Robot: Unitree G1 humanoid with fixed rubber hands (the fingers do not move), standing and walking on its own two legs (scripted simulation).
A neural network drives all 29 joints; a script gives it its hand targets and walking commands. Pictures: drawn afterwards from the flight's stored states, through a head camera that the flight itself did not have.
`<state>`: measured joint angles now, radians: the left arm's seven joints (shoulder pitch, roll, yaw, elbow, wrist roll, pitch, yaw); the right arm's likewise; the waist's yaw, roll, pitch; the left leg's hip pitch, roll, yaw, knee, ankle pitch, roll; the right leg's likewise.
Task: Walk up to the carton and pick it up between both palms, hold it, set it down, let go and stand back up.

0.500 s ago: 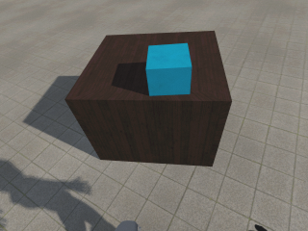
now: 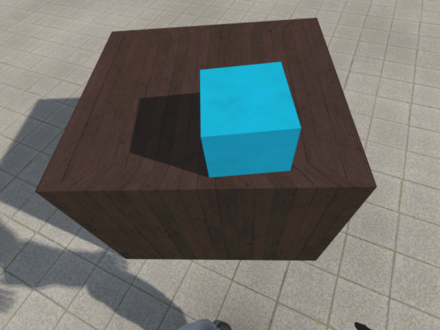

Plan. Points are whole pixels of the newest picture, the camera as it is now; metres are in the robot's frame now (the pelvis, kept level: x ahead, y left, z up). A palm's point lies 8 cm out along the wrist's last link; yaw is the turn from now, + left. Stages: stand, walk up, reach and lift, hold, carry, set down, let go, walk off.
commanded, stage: walk up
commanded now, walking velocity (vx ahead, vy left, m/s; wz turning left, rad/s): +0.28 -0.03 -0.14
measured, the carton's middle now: (244, 120) +0.59 -0.06 -0.03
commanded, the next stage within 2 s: none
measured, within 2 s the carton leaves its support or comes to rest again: neither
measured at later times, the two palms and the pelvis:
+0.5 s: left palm (156, 257) +0.29 +0.17 -0.12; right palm (371, 315) +0.15 -0.25 -0.13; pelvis +0.22 -0.04 +0.02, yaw -3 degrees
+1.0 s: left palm (135, 264) +0.28 +0.22 -0.13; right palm (333, 259) +0.25 -0.21 -0.11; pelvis +0.27 +0.01 +0.02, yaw -2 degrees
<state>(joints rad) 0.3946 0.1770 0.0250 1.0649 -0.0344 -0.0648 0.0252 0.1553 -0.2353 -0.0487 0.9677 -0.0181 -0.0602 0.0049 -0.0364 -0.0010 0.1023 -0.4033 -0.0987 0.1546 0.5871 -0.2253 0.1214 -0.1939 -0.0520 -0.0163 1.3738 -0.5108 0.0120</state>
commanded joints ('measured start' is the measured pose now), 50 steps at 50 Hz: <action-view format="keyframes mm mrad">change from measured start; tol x32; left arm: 1 -117 36 27 -64 44 -8 0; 50 -53 43 -23 69 32 66 14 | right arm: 1 240 -71 -5 51 -11 -42 -18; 50 239 1 10 108 13 32 -38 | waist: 1 -19 -213 -88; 11 52 300 45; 21 56 -270 -496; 28 41 -169 21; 41 50 274 65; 50 24 33 -109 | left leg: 1 357 438 -298 -221 943 34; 8 -62 220 -2 -381 677 -41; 18 564 251 -100 54 949 -39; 22 -33 141 -127 432 -461 -114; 35 418 151 -101 -41 205 -133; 40 46 325 -328 -417 -253 -66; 50 257 267 -250 -343 69 -45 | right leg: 1 -424 -9 102 86 136 -51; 17 -173 69 -94 -934 488 -14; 21 684 -352 234 -768 1820 -221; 31 54 -158 11 -1028 1151 -155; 37 -304 -81 31 -1067 93 -50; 50 37 -30 -21 -1008 319 21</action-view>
